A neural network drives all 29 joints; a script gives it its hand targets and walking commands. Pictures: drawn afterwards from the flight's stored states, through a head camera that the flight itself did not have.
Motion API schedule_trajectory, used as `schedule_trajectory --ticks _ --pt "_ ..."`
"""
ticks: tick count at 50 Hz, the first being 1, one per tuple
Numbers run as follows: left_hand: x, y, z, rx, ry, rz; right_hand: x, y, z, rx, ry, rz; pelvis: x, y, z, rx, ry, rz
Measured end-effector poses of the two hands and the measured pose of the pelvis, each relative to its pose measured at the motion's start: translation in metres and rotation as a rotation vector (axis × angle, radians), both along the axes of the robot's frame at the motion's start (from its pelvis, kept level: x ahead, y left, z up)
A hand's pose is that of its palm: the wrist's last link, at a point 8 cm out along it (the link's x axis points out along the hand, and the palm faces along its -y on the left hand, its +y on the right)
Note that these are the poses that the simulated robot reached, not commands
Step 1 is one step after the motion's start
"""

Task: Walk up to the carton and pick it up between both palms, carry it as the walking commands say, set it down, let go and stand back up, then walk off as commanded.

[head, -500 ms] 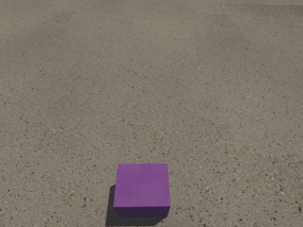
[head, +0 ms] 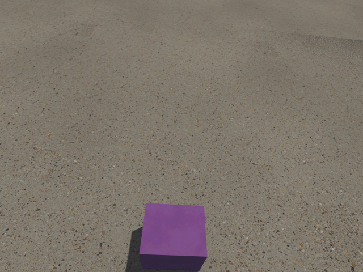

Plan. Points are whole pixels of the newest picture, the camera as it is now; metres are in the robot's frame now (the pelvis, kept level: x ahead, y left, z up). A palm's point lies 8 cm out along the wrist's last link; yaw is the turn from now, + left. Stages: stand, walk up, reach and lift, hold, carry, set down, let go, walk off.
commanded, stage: walk up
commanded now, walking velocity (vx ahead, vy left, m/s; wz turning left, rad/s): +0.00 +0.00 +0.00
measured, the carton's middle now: (173, 237) +0.42 -0.01 -0.65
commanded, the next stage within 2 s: stand in 0.20 s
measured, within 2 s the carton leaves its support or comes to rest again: neither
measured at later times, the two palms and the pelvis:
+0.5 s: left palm out of the picture +0.01 +0.21 -0.16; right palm out of the picture -0.02 -0.21 -0.15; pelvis +0.02 +0.00 +0.00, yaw +0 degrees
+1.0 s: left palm out of the picture +0.03 +0.20 -0.16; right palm out of the picture +0.00 -0.23 -0.15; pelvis +0.04 -0.01 +0.00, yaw +0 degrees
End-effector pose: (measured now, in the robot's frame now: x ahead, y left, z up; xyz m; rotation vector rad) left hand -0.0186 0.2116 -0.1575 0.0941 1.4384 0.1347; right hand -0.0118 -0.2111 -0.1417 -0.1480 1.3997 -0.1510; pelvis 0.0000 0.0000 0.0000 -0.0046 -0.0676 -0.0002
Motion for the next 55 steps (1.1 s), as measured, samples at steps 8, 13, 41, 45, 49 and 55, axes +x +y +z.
schedule_trajectory --ticks 8,13,41,45,49,55 --pt "0.01 -0.002 0.001 0.005 0.003 -0.01 -0.016 0.006 -0.004 0.011 0.05 -0.029 0.007 0.003 0.0 0.0 0.0 -0.002" --pt "0.017 -0.002 0.002 0.011 0.0 -0.009 -0.018 0.005 -0.004 0.007 0.069 -0.041 0.012 0.003 -0.001 -0.002 0.007 -0.001" --pt "0.039 -0.008 0.002 0.025 -0.005 -0.018 0.011 -0.009 -0.005 -0.012 0.047 -0.062 0.034 -0.005 -0.002 -0.003 0.025 -0.012" --pt "0.041 -0.009 0.001 0.024 -0.003 -0.018 0.013 -0.011 -0.004 -0.016 0.048 -0.063 0.036 -0.006 -0.002 -0.002 0.027 -0.011" --pt "0.045 -0.008 0.001 0.026 -0.006 -0.019 0.014 -0.014 -0.004 -0.019 0.048 -0.06 0.038 -0.007 -0.002 -0.002 0.028 -0.009" --pt "0.05 -0.005 0.003 0.038 -0.018 -0.019 0.015 -0.016 -0.005 -0.021 0.054 -0.055 0.04 -0.008 -0.003 -0.003 0.029 -0.007"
